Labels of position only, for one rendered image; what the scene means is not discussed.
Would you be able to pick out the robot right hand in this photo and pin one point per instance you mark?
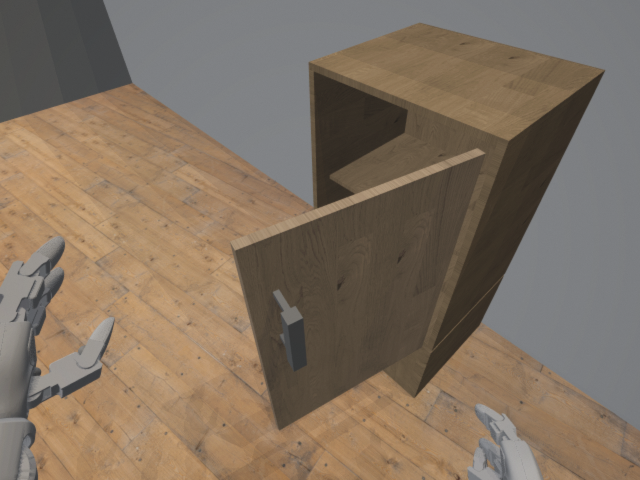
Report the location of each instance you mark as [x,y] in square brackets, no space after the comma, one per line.
[514,460]

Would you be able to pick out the cupboard door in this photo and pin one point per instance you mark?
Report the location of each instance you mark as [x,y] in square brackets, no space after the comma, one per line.
[365,273]

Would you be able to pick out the robot left forearm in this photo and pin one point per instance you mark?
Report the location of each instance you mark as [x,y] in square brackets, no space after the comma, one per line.
[17,462]

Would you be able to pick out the handle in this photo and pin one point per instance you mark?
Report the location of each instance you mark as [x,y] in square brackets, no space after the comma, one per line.
[293,336]

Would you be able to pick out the robot left hand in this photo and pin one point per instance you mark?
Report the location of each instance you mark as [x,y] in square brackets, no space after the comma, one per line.
[24,294]

